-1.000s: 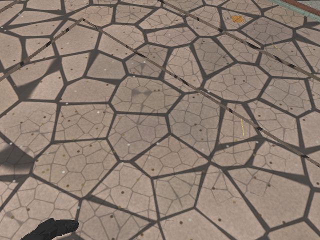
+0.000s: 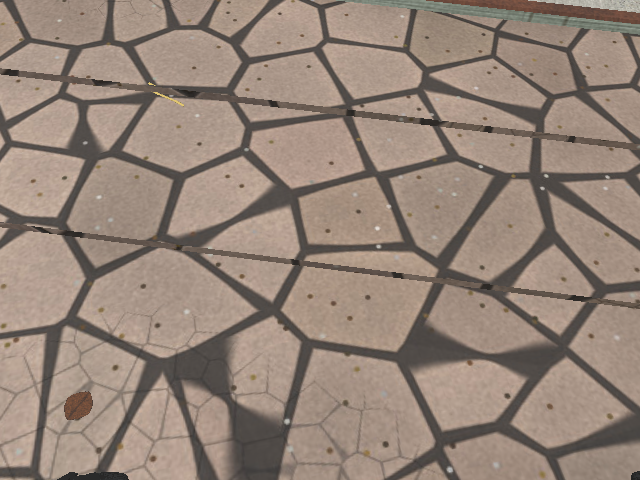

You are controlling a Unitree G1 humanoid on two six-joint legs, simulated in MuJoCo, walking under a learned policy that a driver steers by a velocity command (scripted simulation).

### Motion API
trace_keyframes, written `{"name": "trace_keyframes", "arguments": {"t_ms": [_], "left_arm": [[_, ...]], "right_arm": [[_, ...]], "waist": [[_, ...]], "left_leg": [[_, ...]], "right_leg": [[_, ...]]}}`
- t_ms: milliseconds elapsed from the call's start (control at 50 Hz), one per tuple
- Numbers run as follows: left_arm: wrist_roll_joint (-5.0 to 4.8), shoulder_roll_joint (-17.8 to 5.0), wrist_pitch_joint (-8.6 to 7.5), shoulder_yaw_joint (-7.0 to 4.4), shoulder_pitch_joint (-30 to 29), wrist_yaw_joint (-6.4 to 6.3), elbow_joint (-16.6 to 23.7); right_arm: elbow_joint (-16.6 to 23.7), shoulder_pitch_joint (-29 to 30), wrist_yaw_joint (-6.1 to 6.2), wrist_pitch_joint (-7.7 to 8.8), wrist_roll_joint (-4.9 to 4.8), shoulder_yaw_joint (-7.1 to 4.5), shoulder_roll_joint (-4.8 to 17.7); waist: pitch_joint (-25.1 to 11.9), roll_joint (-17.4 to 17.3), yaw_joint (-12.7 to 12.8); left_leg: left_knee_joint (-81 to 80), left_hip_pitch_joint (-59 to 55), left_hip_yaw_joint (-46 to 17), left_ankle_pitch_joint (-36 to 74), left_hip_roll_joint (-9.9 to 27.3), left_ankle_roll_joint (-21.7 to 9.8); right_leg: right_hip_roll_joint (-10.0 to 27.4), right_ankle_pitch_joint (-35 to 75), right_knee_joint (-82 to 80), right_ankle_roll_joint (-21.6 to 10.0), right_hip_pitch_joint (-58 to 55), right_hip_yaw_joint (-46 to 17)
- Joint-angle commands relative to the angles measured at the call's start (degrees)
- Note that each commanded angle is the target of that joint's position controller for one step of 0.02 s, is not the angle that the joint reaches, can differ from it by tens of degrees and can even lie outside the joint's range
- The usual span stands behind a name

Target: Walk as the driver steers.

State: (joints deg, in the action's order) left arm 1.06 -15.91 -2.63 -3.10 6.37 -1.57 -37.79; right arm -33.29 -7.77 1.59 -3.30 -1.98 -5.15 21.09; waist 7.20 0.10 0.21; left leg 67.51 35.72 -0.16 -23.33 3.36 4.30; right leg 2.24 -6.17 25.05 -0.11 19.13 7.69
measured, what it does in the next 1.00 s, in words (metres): walks ahead, turning left: left foot, then right foot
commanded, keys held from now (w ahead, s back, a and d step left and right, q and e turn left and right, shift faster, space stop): q+shift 0.32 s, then shift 0.16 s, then w+shift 0.10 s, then shift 0.24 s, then q+shift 0.18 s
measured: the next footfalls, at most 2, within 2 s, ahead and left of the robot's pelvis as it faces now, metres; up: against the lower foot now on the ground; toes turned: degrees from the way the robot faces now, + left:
left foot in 0.18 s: +0.14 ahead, +0.13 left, +0.00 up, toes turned +14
right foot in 0.62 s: +0.19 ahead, -0.09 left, +0.00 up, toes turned +27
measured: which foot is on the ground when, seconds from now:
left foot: up 0.00-0.16, down 0.18-0.62, up 0.64-0.98, down 1.00-1.00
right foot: down 0.00-0.18, up 0.20-0.60, down 0.62-1.00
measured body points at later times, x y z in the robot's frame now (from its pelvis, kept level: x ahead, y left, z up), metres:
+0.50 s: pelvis +0.08 +0.02 +0.00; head +0.11 +0.06 +0.45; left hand +0.15 +0.35 -0.10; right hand +0.37 -0.17 -0.05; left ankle +0.10 +0.12 -0.73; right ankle +0.18 -0.12 -0.69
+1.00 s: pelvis +0.18 +0.04 +0.00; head +0.21 +0.07 +0.45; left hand +0.10 +0.33 -0.12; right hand +0.48 -0.07 -0.09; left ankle +0.17 +0.15 -0.73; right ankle +0.16 -0.10 -0.73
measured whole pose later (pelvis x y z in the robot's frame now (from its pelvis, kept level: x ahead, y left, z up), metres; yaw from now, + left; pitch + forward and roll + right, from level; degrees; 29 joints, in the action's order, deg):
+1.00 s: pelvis +0.18 +0.04 +0.00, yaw +33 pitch +2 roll +0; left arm -1.5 -16.2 0.6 -4.1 13.4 -2.4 -43.6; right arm -35.2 -7.7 -1.2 -1.6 -1.5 -4.0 15.0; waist 2.1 0.8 2.3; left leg 32.1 22.5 1.7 -12.8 -1.1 -1.2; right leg 1.9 -23.8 29.2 -0.3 7.0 5.4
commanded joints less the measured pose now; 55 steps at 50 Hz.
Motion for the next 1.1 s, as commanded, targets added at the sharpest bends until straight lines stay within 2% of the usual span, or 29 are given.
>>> {"name": "trace_keyframes", "arguments": {"t_ms": [20, 120, 160, 180, 200, 220, 240, 260, 280, 340, 480, 540, 600, 620, 640, 660, 680, 700, 780, 820, 880, 940, 980, 1000, 1020, 1040, 1060, 1080, 1100], "left_arm": [[-0.72, -9.6, -0.83, -3.37, -6.2, 0.01, 3.3], [-2.22, -11.3, 0.31, -4.32, -7.0, 0.77, 1.9], [-2.98, -10.4, 1.02, -4.3, -5.9, 0.96, 0.9], [-2.73, -8.4, 1.48, -3.95, -2.9, 1.34, -0.4], [-0.84, -6.5, 2.0, -3.43, -0.4, 1.65, 0.6], [0.1, -6.2, 1.75, -2.92, -4.6, 1.08, 4.3], [-0.93, -8.7, 1.41, -3.54, -7.7, 0.79, 4.5], [-1.5, -8.7, 1.1, -3.59, -8.2, 0.45, 4.4], [-0.76, -8.9, 1.02, -3.85, -6.9, -0.09, 3.0], [-0.28, -8.6, 1.17, -3.98, -4.2, 0.26, 1.7], [-1.23, -5.1, 2.27, -2.08, -3.8, 1.28, 1.2], [-2.19, -5.6, 1.53, -2.11, -1.4, 2.57, 1.3], [-1.97, -4.3, -0.34, -2.12, 4.2, 3.32, -0.8], [-0.56, -4.9, -0.99, -2.13, 6.3, 3.05, -1.5], [1.04, -7.9, -1.36, -2.27, 10.0, 2.7, -1.7], [1.99, -13.2, -2.05, -3.71, 10.1, 3.03, -2.0], [0.69, -10.9, -2.48, -3.39, 7.0, 2.64, -1.1], [-0.31, -8.0, -2.38, -2.58, 5.6, 2.08, -1.1], [-0.59, -3.4, -1.39, -0.69, 4.0, 0.69, -1.8], [-1.0, -5.6, -0.54, -1.34, 6.1, 0.47, -3.0], [-1.95, -11.2, 1.27, -3.41, 9.4, -0.19, -3.7], [-2.62, -10.8, 2.97, -3.76, 8.3, -1.02, -3.3], [-2.97, -10.4, 3.26, -3.78, 5.6, -1.5, -2.4], [-2.91, -9.4, 2.88, -3.49, 5.6, -1.51, -2.4], [-0.67, -7.1, 2.22, -2.65, 4.9, -1.19, -0.4], [1.3, -3.1, 1.49, -1.02, 4.0, -0.68, 2.7], [0.27, -5.8, 0.97, -1.58, 3.1, 0.12, 1.9], [-0.78, -7.0, 0.82, -1.8, 1.7, 0.64, 2.2], [-0.4, -7.3, 0.84, -2.1, 1.3, 0.39, 1.5]], "right_arm": [[1.8, -6.7, -0.98, -0.19, 0.22, 0.0, 0.5], [3.4, -0.6, -2.99, -2.0, 0.27, -2.06, 4.2], [3.1, -1.3, -2.93, -1.91, 0.54, -3.03, 4.5], [2.0, -5.1, -2.23, -1.63, 0.98, -4.2, 6.5], [2.5, -8.5, -1.02, -1.05, 0.95, -6.31, 14.7], [4.7, -6.3, -1.28, 0.87, 3.09, -5.71, 16.4], [5.1, -5.6, -1.91, 2.44, 3.0, -5.2, 13.9], [4.7, -4.3, -1.72, 3.25, 2.18, -4.56, 12.2], [5.0, -2.2, -1.28, 3.13, 0.99, -3.91, 10.0], [6.9, 2.8, 0.29, 1.94, 1.67, -2.73, 7.3], [5.5, 0.8, 0.38, 1.13, 2.47, -1.77, 5.5], [4.3, -1.9, -0.75, 1.56, 1.64, -1.15, 5.3], [3.2, -0.2, -1.0, 2.53, 1.48, 0.08, 2.5], [3.4, 0.8, -0.46, 2.83, 1.48, 0.89, -0.7], [3.8, -0.5, -0.02, 3.28, 1.91, 2.06, -5.1], [6.9, 1.2, 0.34, 4.25, 0.84, 0.36, 0.4], [5.7, 2.8, 0.84, 4.6, 0.63, -1.0, 4.4], [4.3, 2.1, 0.74, 4.37, 1.02, -1.23, 4.4], [1.3, 0.5, -0.26, 3.54, 2.08, 0.37, -2.8], [1.3, 3.4, -0.75, 3.77, 1.91, 1.52, -5.7], [2.5, 5.8, -1.63, 3.06, 0.44, 0.5, -1.9], [3.7, 5.9, -2.7, 2.35, 0.14, 0.02, -1.3], [2.5, 0.6, -3.16, 2.51, 0.45, -1.04, -0.4], [1.1, -5.1, -2.76, 2.77, 0.69, -2.21, 1.7], [1.2, -10.5, -1.67, 2.78, 0.92, -3.93, 7.6], [1.4, -11.2, -1.7, 3.36, 2.82, -4.21, 11.8], [1.7, -10.2, -1.83, 4.1, 2.34, -3.16, 7.3], [2.0, -6.2, -1.56, 4.44, 1.59, -2.48, 5.3], [2.3, -3.4, -1.33, 4.19, 0.62, -2.16, 4.1]], "waist": [[-14.4, 5.7, -2.5], [-11.5, 6.5, -1.6], [-11.0, 4.0, -2.5], [-11.5, -1.1, -3.6], [-9.6, -19.8, -2.4], [-15.5, -19.7, -2.2], [-16.4, -11.2, -3.9], [-14.3, -8.2, -2.5], [-13.7, -4.7, -1.0], [-15.5, -6.0, 1.7], [-16.4, -7.5, -1.1], [-15.7, -10.7, -2.0], [-8.7, -9.4, 2.4], [-7.4, -5.0, 3.1], [-9.7, 6.6, 2.0], [-3.7, 15.0, 0.5], [-0.5, 8.9, 0.5], [-0.8, 7.1, -0.1], [-6.1, 7.7, -0.9], [-8.8, 8.1, 1.2], [-9.6, 9.5, 3.8], [-8.7, 9.4, 3.8], [-10.7, 8.0, 0.5], [-13.6, 5.3, -2.3], [-18.0, -5.3, -4.1], [-21.8, -16.4, -2.0], [-22.1, -8.7, -3.4], [-17.0, -6.4, -1.9], [-14.4, -2.3, -0.5]], "left_leg": [[-12.0, -10.0, -1.6, 9.2, 3.8, -1.7], [-24.3, -16.2, 2.9, 10.8, 1.8, -5.3], [-32.1, -20.7, 4.9, 12.7, -0.7, -7.6], [-36.6, -27.1, 1.9, 16.8, -1.2, -10.0], [-43.6, -35.8, -19.7, 40.2, 10.7, -17.2], [-47.3, -35.8, -36.8, 31.9, 16.5, -27.5], [-49.5, -36.0, -33.6, 26.0, 15.6, -26.3], [-49.4, -34.3, -30.4, 22.6, 13.3, -23.0], [-48.5, -32.7, -27.2, 20.9, 11.0, -20.1], [-46.8, -26.6, -21.4, 27.0, 6.8, -17.9], [-43.2, -22.6, -22.0, 27.3, 5.8, -18.0], [-48.1, -18.4, -26.7, -11.2, 5.1, -17.4], [-45.8, -10.3, -25.6, -18.7, 2.1, -14.5], [-37.1, -8.2, -21.3, -12.8, -1.8, -11.4], [-16.5, -3.1, -11.7, -10.6, -8.8, -6.8], [-12.9, 8.6, -10.3, -12.8, -10.6, -5.6], [-7.1, 10.9, -13.1, -7.9, -7.7, -4.9], [-5.6, 10.6, -12.9, -3.8, -7.0, -4.3], [-14.1, -1.5, -5.4, 7.1, -3.3, -1.0], [-22.6, -8.2, -1.4, 8.7, -3.5, -0.6], [-26.6, -6.5, 1.4, 7.5, -4.5, -1.5], [-30.8, -6.0, 2.5, 6.0, -3.8, -3.7], [-38.4, -14.0, 4.4, 10.8, -5.7, -6.7], [-43.8, -23.6, 1.9, 19.0, -6.4, -9.3], [-45.0, -38.2, -15.3, 40.2, 4.1, -15.1], [-47.1, -44.9, -39.2, 45.5, 17.2, -28.3], [-47.0, -43.2, -35.5, 40.9, 16.6, -28.1], [-47.2, -38.4, -28.8, 38.6, 13.3, -25.1], [-47.7, -34.1, -24.2, 34.3, 9.3, -21.3]], "right_leg": [[16.6, 20.5, -8.9, -11.6, -5.8, -7.3], [17.5, 3.7, -7.2, -8.2, -6.5, -1.6], [16.2, -1.2, -0.8, -5.1, -6.5, 1.1], [13.2, -5.1, 8.4, -2.5, -3.1, 3.6], [4.7, -27.6, 30.4, 3.2, 12.8, 8.0], [-2.1, -33.5, 43.7, 4.6, 23.5, -5.5], [-1.4, -29.0, 46.7, 3.3, 25.5, -10.5], [-1.0, -23.7, 44.7, 1.7, 26.0, -12.1], [0.1, -19.8, 42.2, 1.5, 24.7, -12.9], [-1.7, -13.7, 38.1, 2.9, 16.8, -11.7], [-2.0, -13.5, 24.0, 4.5, 7.6, -10.3], [-3.1, -16.7, 18.6, 2.2, 2.4, -7.9], [-2.4, -12.8, 3.8, -1.8, -7.7, -6.4], [1.4, -14.0, -2.0, -3.1, -10.7, -12.3], [12.9, -9.5, -6.0, -5.9, -15.5, -25.6], [21.3, -12.1, -12.9, -14.7, -11.9, -45.8], [21.2, -12.5, -12.1, -16.1, -11.5, -43.3], [17.8, -9.5, -10.6, -13.9, -12.3, -36.2], [8.9, 22.1, -7.9, -9.1, -11.8, -16.3], [6.7, 31.6, -5.5, -8.3, -12.4, -11.3], [10.5, 32.9, -3.5, -9.8, -18.4, -10.9], [13.7, 30.2, -1.6, -10.0, -20.2, -11.2], [12.1, 35.8, 5.8, -7.9, -18.3, -7.6], [8.9, 34.6, 15.1, -4.9, -13.6, -4.2], [3.6, 11.4, 31.8, 0.1, 1.4, -1.6], [-7.7, -32.3, 45.2, 2.4, 18.5, -7.1], [-4.0, -31.6, 50.8, 2.5, 19.5, -15.0], [-2.7, -26.7, 50.0, 2.2, 20.8, -14.9], [-1.4, -22.8, 45.4, 2.3, 20.4, -14.4]]}}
